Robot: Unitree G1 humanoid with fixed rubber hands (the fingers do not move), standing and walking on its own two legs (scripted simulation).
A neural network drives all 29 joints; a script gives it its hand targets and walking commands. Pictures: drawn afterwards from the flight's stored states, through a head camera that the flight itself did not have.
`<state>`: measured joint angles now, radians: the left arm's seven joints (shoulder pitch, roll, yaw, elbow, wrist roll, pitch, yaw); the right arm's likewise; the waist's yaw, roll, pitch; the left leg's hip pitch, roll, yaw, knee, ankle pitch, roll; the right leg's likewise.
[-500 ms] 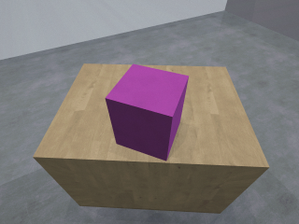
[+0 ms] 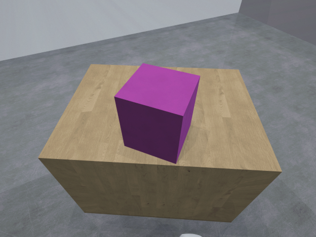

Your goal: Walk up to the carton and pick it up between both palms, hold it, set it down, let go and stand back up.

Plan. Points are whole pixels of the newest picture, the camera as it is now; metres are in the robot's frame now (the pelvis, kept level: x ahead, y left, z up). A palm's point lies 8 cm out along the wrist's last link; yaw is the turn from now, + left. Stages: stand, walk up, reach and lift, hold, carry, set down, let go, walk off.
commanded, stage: stand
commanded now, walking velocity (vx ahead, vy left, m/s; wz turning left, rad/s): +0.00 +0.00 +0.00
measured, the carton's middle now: (159, 113) +0.51 -0.01 -0.01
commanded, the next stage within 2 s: none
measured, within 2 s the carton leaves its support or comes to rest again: neither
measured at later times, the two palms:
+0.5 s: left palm out of the picture -0.11 +0.24 -0.14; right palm out of the picture +0.04 -0.26 -0.15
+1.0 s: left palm out of the picture +0.14 +0.27 -0.12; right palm (243, 222) +0.19 -0.26 -0.16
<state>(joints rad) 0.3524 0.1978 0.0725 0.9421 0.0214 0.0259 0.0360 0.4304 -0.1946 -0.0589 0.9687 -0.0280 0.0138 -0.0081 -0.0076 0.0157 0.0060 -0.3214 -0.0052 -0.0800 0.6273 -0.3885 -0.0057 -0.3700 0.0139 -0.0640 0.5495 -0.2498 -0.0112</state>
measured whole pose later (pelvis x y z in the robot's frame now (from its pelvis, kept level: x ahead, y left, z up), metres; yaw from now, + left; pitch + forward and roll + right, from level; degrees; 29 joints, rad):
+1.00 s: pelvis +0.09 +0.00 -0.03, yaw +4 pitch -4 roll +0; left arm 0.32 0.23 0.02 0.69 0.05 0.00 0.02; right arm 0.25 -0.31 -0.03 0.78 -0.02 0.07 -0.02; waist 0.01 0.08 0.11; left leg -0.46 -0.01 -0.05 1.13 -0.59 -0.03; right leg -0.32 -0.04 -0.04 0.84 -0.44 0.00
